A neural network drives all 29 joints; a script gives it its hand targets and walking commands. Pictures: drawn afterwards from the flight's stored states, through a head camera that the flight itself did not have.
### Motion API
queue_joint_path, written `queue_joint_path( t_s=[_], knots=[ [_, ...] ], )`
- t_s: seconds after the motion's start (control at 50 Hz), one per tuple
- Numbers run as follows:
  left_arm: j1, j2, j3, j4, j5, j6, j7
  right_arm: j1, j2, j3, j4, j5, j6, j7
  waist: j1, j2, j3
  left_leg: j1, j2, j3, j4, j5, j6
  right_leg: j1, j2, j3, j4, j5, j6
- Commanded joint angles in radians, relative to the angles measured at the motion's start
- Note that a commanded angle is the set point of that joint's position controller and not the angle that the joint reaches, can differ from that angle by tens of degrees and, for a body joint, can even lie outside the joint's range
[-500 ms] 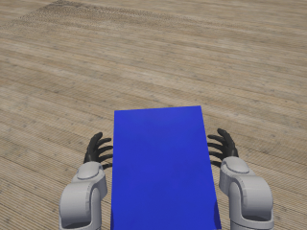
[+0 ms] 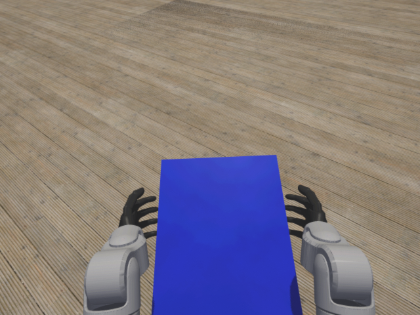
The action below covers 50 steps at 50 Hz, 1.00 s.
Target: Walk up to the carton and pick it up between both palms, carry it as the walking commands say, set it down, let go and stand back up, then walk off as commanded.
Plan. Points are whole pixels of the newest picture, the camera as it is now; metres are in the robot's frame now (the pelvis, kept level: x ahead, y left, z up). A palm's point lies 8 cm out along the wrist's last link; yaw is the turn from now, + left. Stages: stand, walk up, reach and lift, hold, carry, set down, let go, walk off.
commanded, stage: carry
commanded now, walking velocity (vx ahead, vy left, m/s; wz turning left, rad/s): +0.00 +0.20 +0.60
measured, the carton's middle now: (221, 237) +0.29 -0.01 +0.00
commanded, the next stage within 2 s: none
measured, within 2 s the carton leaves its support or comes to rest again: neither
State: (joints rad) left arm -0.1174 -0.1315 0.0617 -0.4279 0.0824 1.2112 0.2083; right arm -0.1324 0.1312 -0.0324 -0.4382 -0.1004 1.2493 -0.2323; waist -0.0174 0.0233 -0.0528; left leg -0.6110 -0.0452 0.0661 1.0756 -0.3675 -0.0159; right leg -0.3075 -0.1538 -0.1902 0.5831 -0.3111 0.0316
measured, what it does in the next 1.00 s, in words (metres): steps to the left, turning left: left foot, then right foot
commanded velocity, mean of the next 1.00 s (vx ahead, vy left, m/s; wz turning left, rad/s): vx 0.00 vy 0.20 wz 0.60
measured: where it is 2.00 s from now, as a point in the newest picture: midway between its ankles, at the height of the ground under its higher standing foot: outside the picture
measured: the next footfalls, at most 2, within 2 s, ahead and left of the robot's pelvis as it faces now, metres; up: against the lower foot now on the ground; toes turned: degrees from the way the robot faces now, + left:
left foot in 0.16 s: +0.07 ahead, +0.22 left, +0.00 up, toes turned +13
right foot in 0.46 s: +0.04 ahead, +0.07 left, +0.00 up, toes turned +8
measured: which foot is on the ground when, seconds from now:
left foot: up 0.00-0.14, down 0.16-0.48, up 0.50-0.76, down 0.78-1.00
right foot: down 0.00-0.16, up 0.18-0.44, down 0.46-0.78, up 0.80-1.00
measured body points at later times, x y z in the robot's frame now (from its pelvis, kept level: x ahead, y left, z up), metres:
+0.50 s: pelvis -0.04 +0.15 -0.01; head -0.02 +0.13 +0.43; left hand +0.18 +0.38 +0.08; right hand +0.27 +0.09 +0.06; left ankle +0.03 +0.22 -0.73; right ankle +0.00 +0.06 -0.74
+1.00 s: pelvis -0.13 +0.29 -0.01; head -0.12 +0.31 +0.44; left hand -0.01 +0.59 +0.07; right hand +0.18 +0.34 +0.07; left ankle -0.11 +0.40 -0.73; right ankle -0.06 +0.20 -0.69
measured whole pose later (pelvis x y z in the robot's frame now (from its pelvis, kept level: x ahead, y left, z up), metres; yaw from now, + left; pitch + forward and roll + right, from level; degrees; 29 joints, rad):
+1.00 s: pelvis -0.13 +0.29 -0.01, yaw +35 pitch +4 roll +1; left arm -0.14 -0.13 0.08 -0.46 0.08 1.23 0.23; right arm -0.17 0.14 -0.03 -0.39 -0.11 1.22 -0.21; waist 0.03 -0.02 -0.03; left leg -0.48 -0.08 0.04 0.59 -0.18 0.09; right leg -0.57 -0.12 -0.11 1.03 -0.50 0.09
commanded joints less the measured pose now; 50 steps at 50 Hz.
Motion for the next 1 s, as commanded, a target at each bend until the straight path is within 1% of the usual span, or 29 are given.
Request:
queue_joint_path(
  t_s=[0.0, 0.06, 0.1, 0.12, 0.14, 0.16, 0.18, 0.2, 0.24, 0.3, 0.38, 0.4, 0.44, 0.46, 0.48, 0.5, 0.52, 0.54, 0.58, 0.64, 0.72, 0.74, 0.76, 0.78, 0.8, 0.82, 0.88, 0.92, 0.98],
  knots=[
    [-0.392, -0.945, -0.574, -0.146, -0.366, -0.018, -0.252, -0.441, 1.001, 0.638, -0.104, 0.410, -0.039, 0.269, 0.019, -0.207, -0.208, -0.001, 0.065, 0.016, -0.106, -0.018, -0.013, 0.184, -0.258, 0.085, -0.132, 0.612, -0.077],
    [-0.357, -0.926, -0.574, -0.144, -0.361, -0.007, -0.246, -0.419, 0.988, 0.637, -0.098, 0.409, -0.030, 0.263, 0.029, -0.292, -0.223, 0.134, 0.047, 0.088, -0.354, -0.036, -0.003, 0.164, -0.254, 0.006, -0.108, 0.559, -0.045],
    [-0.337, -0.911, -0.574, -0.133, -0.352, 0.001, -0.241, -0.396, 0.976, 0.628, -0.077, 0.404, -0.019, 0.262, 0.026, -0.300, -0.255, 0.234, 0.016, 0.138, -0.543, 0.064, 0.004, 0.170, -0.257, -0.036, -0.018, 0.516, -0.008],
    [-0.329, -0.903, -0.576, -0.128, -0.347, 0.004, -0.240, -0.381, 0.973, 0.621, -0.060, 0.399, -0.015, 0.263, 0.019, -0.229, -0.291, 0.356, -0.007, 0.133, -0.624, 0.141, 0.014, 0.117, -0.222, -0.059, 0.065, 0.454, 0.025],
    [-0.341, -0.890, -0.581, -0.127, -0.344, 0.007, -0.240, -0.363, 0.968, 0.607, -0.039, 0.388, -0.013, 0.263, -0.002, -0.092, -0.327, 0.526, 0.044, 0.035, -0.649, 0.237, 0.039, -0.027, -0.178, -0.068, 0.240, 0.297, 0.059],
    [-0.368, -0.879, -0.594, -0.145, -0.355, 0.015, -0.242, -0.352, 0.940, 0.579, -0.027, 0.370, -0.012, 0.260, -0.013, 0.184, -0.347, 0.653, 0.285, -0.316, -0.625, 0.671, 0.134, -0.307, -0.064, -0.083, 0.465, -0.203, 0.106],
    [-0.381, -0.905, -0.619, -0.141, -0.369, 0.017, -0.243, -0.325, 0.961, 0.562, -0.009, 0.369, -0.020, 0.261, -0.010, 0.350, -0.365, 0.648, 0.385, -0.454, -0.594, 1.007, 0.239, -0.415, 0.004, 0.005, 0.604, -0.513, 0.099],
    [-0.392, -0.941, -0.624, -0.111, -0.375, 0.013, -0.251, -0.326, 0.984, 0.558, -0.009, 0.367, -0.024, 0.262, -0.008, 0.256, -0.373, 0.633, 0.351, -0.373, -0.564, 0.996, 0.254, -0.410, -0.004, 0.087, 0.685, -0.484, 0.080],
    [-0.468, -1.003, -0.664, -0.130, -0.419, -0.001, -0.272, -0.383, 1.020, 0.561, -0.028, 0.359, -0.049, 0.271, 0.012, 0.158, -0.353, 0.526, 0.269, -0.263, -0.577, 0.658, 0.223, -0.365, -0.011, 0.125, 0.650, -0.324, 0.063],
    [-0.505, -1.046, -0.682, -0.164, -0.444, -0.024, -0.279, -0.416, 1.052, 0.572, -0.075, 0.358, -0.078, 0.276, 0.011, 0.136, -0.333, 0.408, 0.222, -0.253, -0.652, 0.336, 0.220, -0.256, 0.021, 0.097, 0.497, -0.195, 0.053],
    [-0.443, -1.013, -0.648, -0.143, -0.430, -0.028, -0.275, -0.391, 1.021, 0.587, -0.095, 0.354, -0.078, 0.266, 0.008, 0.108, -0.367, 0.380, 0.249, -0.367, -0.687, 0.336, 0.224, -0.144, 0.063, 0.120, 0.304, -0.177, 0.021],
    [-0.424, -1.002, -0.634, -0.134, -0.425, -0.027, -0.273, -0.391, 1.011, 0.592, -0.100, 0.356, -0.075, 0.264, 0.013, 0.099, -0.372, 0.353, 0.243, -0.375, -0.684, 0.357, 0.205, -0.086, 0.069, 0.129, 0.234, -0.173, 0.008],
    [-0.382, -0.986, -0.599, -0.108, -0.409, -0.022, -0.269, -0.400, 0.993, 0.603, -0.104, 0.362, -0.064, 0.259, 0.040, 0.068, -0.375, 0.227, 0.160, -0.290, -0.668, 0.340, 0.092, 0.163, 0.075, 0.086, -0.060, -0.088, -0.018],
    [-0.369, -0.972, -0.579, -0.091, -0.399, -0.018, -0.268, -0.410, 0.989, 0.610, -0.099, 0.363, -0.056, 0.257, 0.052, -0.041, -0.355, 0.072, 0.087, -0.208, -0.573, 0.217, 0.015, 0.336, -0.037, 0.180, -0.250, -0.072, -0.048],
    [-0.349, -0.975, -0.564, -0.059, -0.383, -0.024, -0.269, -0.409, 0.986, 0.635, -0.115, 0.370, -0.047, 0.261, 0.050, -0.469, -0.308, -0.117, -0.033, -0.052, -0.134, -0.094, -0.021, 0.336, -0.425, 0.587, -0.322, 0.100, -0.216],
    [-0.354, -0.982, -0.573, -0.086, -0.383, -0.025, -0.267, -0.445, 0.986, 0.631, -0.129, 0.369, -0.046, 0.265, 0.031, -0.319, -0.225, -0.147, 0.058, -0.077, 0.100, -0.081, -0.009, 0.204, -0.469, 0.510, -0.302, 0.307, -0.247],
    [-0.372, -0.996, -0.575, -0.101, -0.381, -0.025, -0.264, -0.475, 1.000, 0.643, -0.142, 0.390, -0.051, 0.269, 0.024, -0.160, -0.221, -0.109, 0.086, -0.127, 0.168, -0.035, 0.004, 0.147, -0.415, 0.415, -0.266, 0.350, -0.216],
    [-0.380, -0.991, -0.573, -0.103, -0.370, -0.023, -0.264, -0.470, 1.008, 0.642, -0.123, 0.395, -0.049, 0.272, 0.020, -0.085, -0.231, -0.098, 0.096, -0.121, 0.160, -0.010, 0.007, 0.153, -0.365, 0.322, -0.237, 0.373, -0.177],
    [-0.390, -0.968, -0.569, -0.119, -0.364, -0.023, -0.260, -0.444, 1.013, 0.646, -0.100, 0.404, -0.046, 0.274, 0.011, -0.126, -0.225, -0.084, 0.098, -0.057, 0.032, 0.022, -0.006, 0.201, -0.274, 0.155, -0.161, 0.514, -0.113],
    [-0.366, -0.922, -0.559, -0.134, -0.356, -0.016, -0.250, -0.437, 0.995, 0.651, -0.093, 0.413, -0.037, 0.268, 0.021, -0.247, -0.228, 0.052, 0.068, 0.031, -0.198, -0.006, -0.007, 0.164, -0.262, 0.048, -0.137, 0.566, -0.068],
    [-0.327, -0.890, -0.555, -0.121, -0.338, 0.004, -0.238, -0.398, 0.968, 0.635, -0.062, 0.409, -0.013, 0.264, 0.029, -0.307, -0.262, 0.229, 0.017, 0.127, -0.561, 0.066, 0.009, 0.168, -0.270, -0.027, -0.039, 0.507, -0.010],
    [-0.323, -0.882, -0.558, -0.119, -0.334, 0.008, -0.236, -0.381, 0.967, 0.629, -0.048, 0.405, -0.009, 0.264, 0.022, -0.236, -0.290, 0.345, -0.002, 0.115, -0.652, 0.151, 0.018, 0.114, -0.238, -0.043, 0.037, 0.432, 0.025],
    [-0.344, -0.874, -0.567, -0.124, -0.334, 0.013, -0.236, -0.363, 0.960, 0.616, -0.033, 0.397, -0.009, 0.263, 0.003, -0.087, -0.319, 0.512, 0.054, 0.006, -0.671, 0.239, 0.041, -0.034, -0.191, -0.054, 0.213, 0.266, 0.063],
    [-0.372, -0.870, -0.585, -0.149, -0.347, 0.022, -0.238, -0.348, 0.931, 0.591, -0.028, 0.380, -0.009, 0.260, -0.010, 0.204, -0.341, 0.639, 0.301, -0.352, -0.646, 0.650, 0.135, -0.320, -0.071, -0.073, 0.432, -0.229, 0.115],
    [-0.394, -0.897, -0.618, -0.153, -0.363, 0.024, -0.238, -0.329, 0.953, 0.576, -0.025, 0.383, -0.017, 0.261, -0.014, 0.341, -0.355, 0.639, 0.382, -0.460, -0.605, 0.962, 0.232, -0.426, -0.002, 0.015, 0.578, -0.502, 0.110],
    [-0.409, -0.929, -0.622, -0.122, -0.371, 0.023, -0.243, -0.336, 0.975, 0.570, -0.026, 0.378, -0.020, 0.263, -0.013, 0.251, -0.363, 0.633, 0.347, -0.377, -0.569, 0.963, 0.243, -0.430, -0.010, 0.092, 0.664, -0.470, 0.092],
    [-0.491, -1.017, -0.667, -0.147, -0.430, 0.000, -0.271, -0.398, 1.030, 0.561, -0.051, 0.357, -0.055, 0.272, 0.017, 0.165, -0.335, 0.485, 0.233, -0.238, -0.605, 0.537, 0.211, -0.358, -0.012, 0.124, 0.608, -0.231, 0.071],
    [-0.508, -1.035, -0.675, -0.167, -0.441, -0.015, -0.274, -0.412, 1.044, 0.569, -0.079, 0.355, -0.072, 0.274, 0.014, 0.135, -0.333, 0.429, 0.213, -0.252, -0.650, 0.358, 0.215, -0.297, 0.010, 0.109, 0.511, -0.182, 0.065],
    [-0.471, -1.006, -0.654, -0.157, -0.429, -0.020, -0.271, -0.387, 1.019, 0.579, -0.090, 0.349, -0.075, 0.267, 0.005, 0.115, -0.355, 0.417, 0.237, -0.343, -0.693, 0.334, 0.229, -0.226, 0.045, 0.116, 0.366, -0.166, 0.045]
  ],
)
